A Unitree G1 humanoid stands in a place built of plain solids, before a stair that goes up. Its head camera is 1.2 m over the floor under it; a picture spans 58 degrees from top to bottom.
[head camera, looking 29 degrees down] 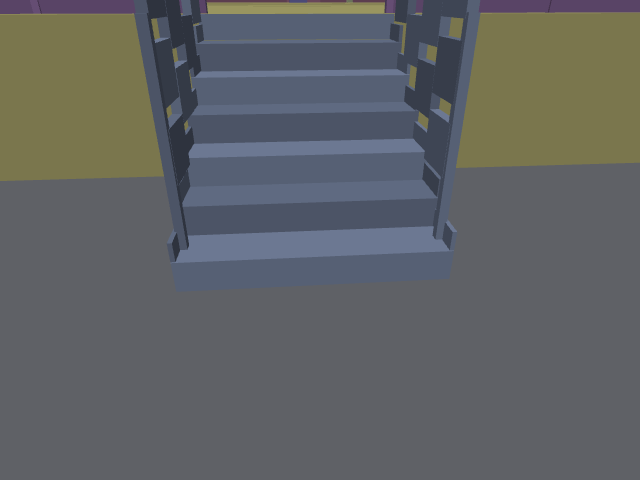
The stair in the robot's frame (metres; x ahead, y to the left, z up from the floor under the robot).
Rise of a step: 0.16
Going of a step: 0.26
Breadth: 1.32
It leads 5 degrees to the left of straight ahead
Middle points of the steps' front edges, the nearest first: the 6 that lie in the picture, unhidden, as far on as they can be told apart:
1.71 0.02 0.16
1.97 0.04 0.32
2.23 0.06 0.48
2.49 0.08 0.64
2.75 0.11 0.80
3.01 0.13 0.96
